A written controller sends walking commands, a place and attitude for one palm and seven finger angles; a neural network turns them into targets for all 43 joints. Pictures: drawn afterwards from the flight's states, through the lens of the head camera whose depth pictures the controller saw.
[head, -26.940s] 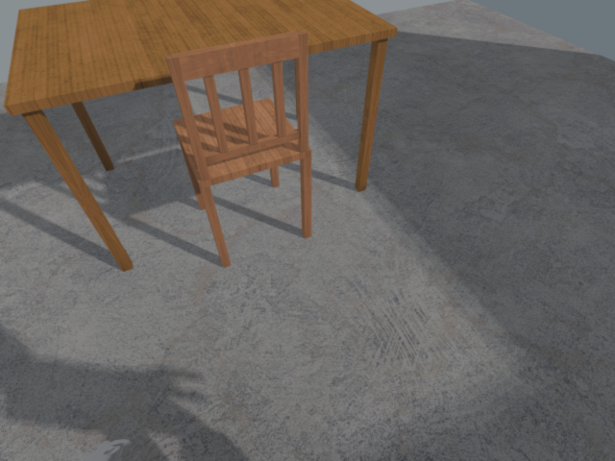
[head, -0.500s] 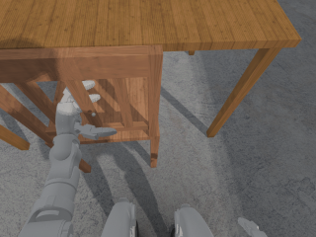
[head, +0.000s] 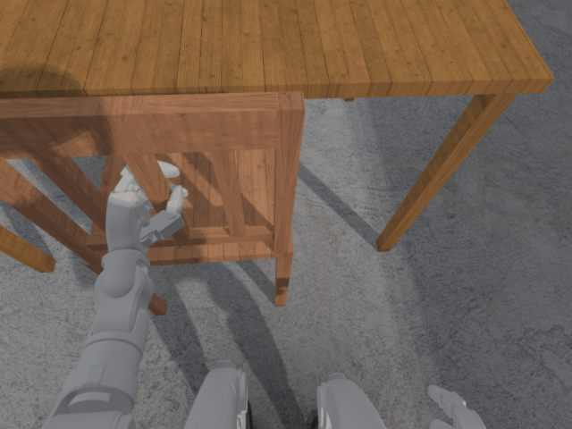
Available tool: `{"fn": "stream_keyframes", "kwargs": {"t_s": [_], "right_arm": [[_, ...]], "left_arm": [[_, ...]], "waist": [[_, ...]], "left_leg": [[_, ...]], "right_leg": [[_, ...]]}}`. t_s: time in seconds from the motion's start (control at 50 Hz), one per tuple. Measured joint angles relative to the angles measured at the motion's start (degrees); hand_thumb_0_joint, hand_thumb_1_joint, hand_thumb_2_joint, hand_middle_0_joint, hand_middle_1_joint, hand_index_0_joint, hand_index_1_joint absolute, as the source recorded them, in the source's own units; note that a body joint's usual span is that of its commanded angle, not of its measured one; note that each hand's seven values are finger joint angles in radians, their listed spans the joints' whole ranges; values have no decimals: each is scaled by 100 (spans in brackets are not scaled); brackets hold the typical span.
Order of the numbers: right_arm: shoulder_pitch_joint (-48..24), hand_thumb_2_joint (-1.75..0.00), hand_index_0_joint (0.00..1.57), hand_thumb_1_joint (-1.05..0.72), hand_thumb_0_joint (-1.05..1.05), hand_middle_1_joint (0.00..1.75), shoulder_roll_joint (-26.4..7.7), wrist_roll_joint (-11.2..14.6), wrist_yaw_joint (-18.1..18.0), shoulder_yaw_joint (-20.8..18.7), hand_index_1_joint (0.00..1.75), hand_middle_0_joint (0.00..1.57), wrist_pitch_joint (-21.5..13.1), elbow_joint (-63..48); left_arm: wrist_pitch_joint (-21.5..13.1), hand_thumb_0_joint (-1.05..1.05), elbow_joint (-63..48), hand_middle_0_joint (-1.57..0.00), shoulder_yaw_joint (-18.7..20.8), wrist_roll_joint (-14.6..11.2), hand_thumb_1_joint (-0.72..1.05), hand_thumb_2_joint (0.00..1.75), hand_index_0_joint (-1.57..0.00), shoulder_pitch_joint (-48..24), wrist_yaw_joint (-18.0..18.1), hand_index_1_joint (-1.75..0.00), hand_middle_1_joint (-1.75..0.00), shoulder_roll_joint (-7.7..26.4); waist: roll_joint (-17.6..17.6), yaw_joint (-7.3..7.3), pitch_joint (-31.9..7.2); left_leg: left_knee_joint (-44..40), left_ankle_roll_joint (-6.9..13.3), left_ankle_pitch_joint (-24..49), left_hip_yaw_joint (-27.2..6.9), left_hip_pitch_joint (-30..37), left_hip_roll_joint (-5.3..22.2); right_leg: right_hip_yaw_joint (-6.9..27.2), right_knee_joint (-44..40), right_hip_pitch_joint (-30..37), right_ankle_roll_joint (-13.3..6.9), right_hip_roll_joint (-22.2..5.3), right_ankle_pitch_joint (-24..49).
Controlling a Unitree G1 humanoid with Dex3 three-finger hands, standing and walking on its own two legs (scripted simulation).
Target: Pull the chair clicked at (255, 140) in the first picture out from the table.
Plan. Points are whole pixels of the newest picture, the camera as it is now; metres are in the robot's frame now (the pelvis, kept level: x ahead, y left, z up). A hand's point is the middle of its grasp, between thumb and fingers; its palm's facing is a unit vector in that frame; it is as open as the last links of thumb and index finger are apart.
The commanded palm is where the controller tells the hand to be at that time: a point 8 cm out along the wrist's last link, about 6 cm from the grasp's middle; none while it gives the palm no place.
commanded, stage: hook a spindle and tug to test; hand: left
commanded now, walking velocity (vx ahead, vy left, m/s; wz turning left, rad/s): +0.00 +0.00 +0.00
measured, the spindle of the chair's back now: (163, 199) +0.43 +0.18 +0.01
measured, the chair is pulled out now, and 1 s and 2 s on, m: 0.00 0.06 0.19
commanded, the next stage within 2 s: step backward, pulling the chair out in 0.50 s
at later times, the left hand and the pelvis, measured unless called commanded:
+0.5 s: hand (179, 237) +0.36 +0.15 +0.02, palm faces +0.07 -1.00 -0.02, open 5.7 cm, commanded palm +0.33 +0.19 +0.02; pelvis +0.01 +0.00 +0.00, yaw +0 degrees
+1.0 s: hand (183, 246) +0.34 +0.13 +0.04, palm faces +0.02 -0.99 -0.14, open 5.7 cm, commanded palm +0.31 +0.18 +0.04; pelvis +0.01 +0.00 +0.10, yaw +2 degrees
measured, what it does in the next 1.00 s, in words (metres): rises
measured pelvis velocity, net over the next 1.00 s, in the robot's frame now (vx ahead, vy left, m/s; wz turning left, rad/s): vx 0.01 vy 0.00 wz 0.03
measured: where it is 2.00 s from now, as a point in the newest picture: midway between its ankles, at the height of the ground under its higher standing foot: outside the picture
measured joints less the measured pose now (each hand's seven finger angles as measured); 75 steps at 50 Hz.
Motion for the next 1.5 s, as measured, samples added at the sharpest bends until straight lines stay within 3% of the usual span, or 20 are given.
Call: {"fn": "stream_keyframes", "kwargs": {"t_s": [0.46, 0.62, 0.64, 0.68, 0.74, 0.8, 0.88, 1.0, 1.12, 1.32, 1.5], "right_arm": [[-102, -89, 20, -91, 1, 30, 39, -18, 23, -17, 30, 20, 39, -165], [-212, -89, 20, -91, 1, 30, 14, -37, -1, -28, 30, 20, -1, -166], [-256, -89, 20, -91, 1, 30, 33, 32, -60, -26, 30, 20, 100, -185], [-279, -89, 20, -91, 1, 30, 95, 167, -250, 10, 30, 20, 340, -276], [-127, -89, 20, -91, 1, 30, 141, 277, -450, 157, 30, 20, 542, -375], [13, -89, 20, -91, 1, 30, 147, 330, -565, 301, 30, 20, 637, -351], [46, -89, 20, -91, 1, 30, 64, 326, -666, 341, 30, 20, 704, -166], [-141, -89, 20, -91, 1, 30, -157, 275, -745, 173, 30, 20, 774, -93], [-218, -89, 20, -91, 1, 30, -123, 245, -741, 110, 30, 20, 773, -159], [-194, -89, 20, -91, 1, 30, 132, 245, -734, 213, 30, 20, 528, 86], [-168, -89, 21, -91, 1, 30, -29, 289, -811, 162, 30, 20, 157, 517]], "left_arm": [[-81, 2, -1012, -40, -402, 43, 68, 76, -40, 1141, 89, -145, -142, -266], [-149, 1, -1110, -42, -497, 76, 67, 78, -39, 1214, 88, -145, -142, -286], [23, 1, -1182, -41, -509, 160, 67, 78, -39, 1177, 168, -146, -141, -268], [690, 2, -1274, -41, -622, 365, 66, 78, -39, 1091, 405, -146, -136, -173], [1430, 6, -875, -37, -745, 368, 66, 78, -39, 1117, 658, -145, -126, -176], [1546, 8, -171, -32, -710, 227, 67, 77, -42, 1034, 707, -145, -114, -317], [1655, 9, 562, -31, -836, 447, 66, 76, -45, 652, 720, -145, -110, -324], [1608, 9, 1161, -30, -977, 517, 66, 74, -49, 237, 619, -145, -114, -222], [1591, 8, 972, -27, -996, 471, 67, 72, -50, 409, 563, -145, -116, -211], [1469, 8, 928, -27, -1164, 430, 66, 74, -50, 705, 526, -145, -116, -395], [1222, 8, 1617, -29, -1344, 489, 63, 76, -50, 505, 655, -145, -115, -635]], "waist": [[-37, 135, -3], [-25, 184, 12], [-45, 181, 170], [-58, 145, 562], [48, 84, 597], [25, 77, 546], [-90, 92, 679], [-94, -1, 1074], [-87, -41, 1367], [62, 170, 1554], [223, 239, 1535]], "left_leg": [[-127, -17, -91, 44, 299, -20], [-14, -49, -100, -22, 221, -41], [-67, -55, -96, -15, 387, -60], [-421, -59, 33, 0, 1000, -134], [-1297, -43, 350, 26, 1835, -159], [-2143, -40, 687, 82, 2520, -140], [-2927, -50, 1070, 39, 3162, -127], [-3503, -5, 1450, 48, 3656, -113], [-3861, 25, 1737, 162, 3915, -66], [-4081, -29, 2074, 146, 4083, -16], [-3965, -87, 1849, 37, 4098, -53]], "right_leg": [[47, -97, 272, -6, -16, -95], [-19, 31, 218, -41, -31, -145], [-13, 1, 374, -40, -49, -150], [-8, -369, 977, -25, -116, 305], [14, -1202, 1790, -11, -116, 333], [65, -2067, 2439, 3, -83, 696], [15, -2939, 3119, 58, -47, 1147], [13, -3688, 3680, 56, -15, 1603], [126, -4050, 3889, 71, 27, 1949], [107, -4096, 3973, 5, 79, 2188], [-4, -4154, 4090, -10, 50, 2341]]}}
